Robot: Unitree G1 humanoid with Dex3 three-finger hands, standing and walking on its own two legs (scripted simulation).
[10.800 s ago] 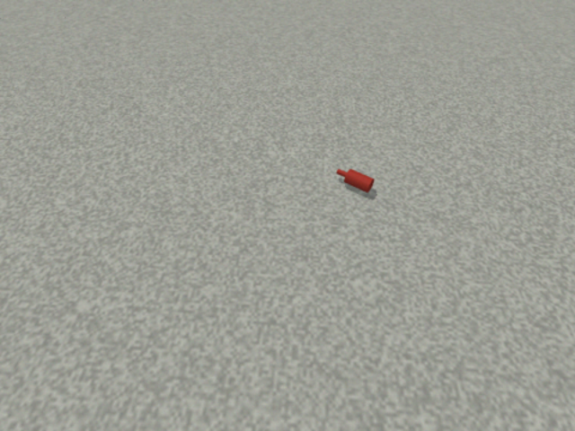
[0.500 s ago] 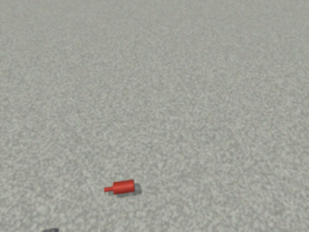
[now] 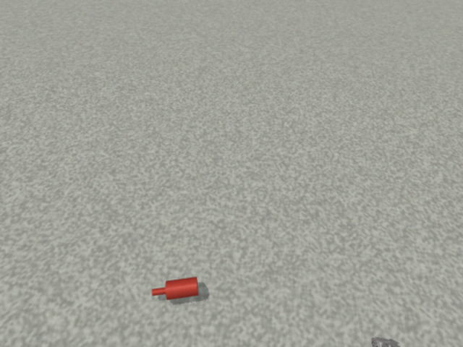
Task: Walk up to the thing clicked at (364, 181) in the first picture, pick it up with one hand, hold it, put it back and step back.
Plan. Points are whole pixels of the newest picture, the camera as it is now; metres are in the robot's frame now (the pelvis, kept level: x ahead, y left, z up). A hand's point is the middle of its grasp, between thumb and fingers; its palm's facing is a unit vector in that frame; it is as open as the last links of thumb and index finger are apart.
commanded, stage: walk up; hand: left
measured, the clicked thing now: (175, 289) +0.49 +0.21 -0.74
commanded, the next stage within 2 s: stand in 0.18 s
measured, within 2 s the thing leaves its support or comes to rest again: neither
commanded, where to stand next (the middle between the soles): +0.14 -0.03 m, yaw +3 degrees
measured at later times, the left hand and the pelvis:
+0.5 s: hand out of the picture +0.08 +0.25 -0.15, palm faces -0.01 -0.94 -0.34, open 7.4 cm; pelvis +0.00 +0.00 +0.00, yaw +1 degrees
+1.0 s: hand out of the picture +0.06 +0.26 -0.16, palm faces +0.00 -0.94 -0.34, open 7.4 cm; pelvis +0.00 +0.01 +0.00, yaw +1 degrees
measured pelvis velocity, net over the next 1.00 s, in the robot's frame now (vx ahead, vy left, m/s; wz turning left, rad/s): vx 0.00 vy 0.01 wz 0.02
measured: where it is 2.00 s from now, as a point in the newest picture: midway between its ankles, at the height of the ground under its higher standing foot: outside the picture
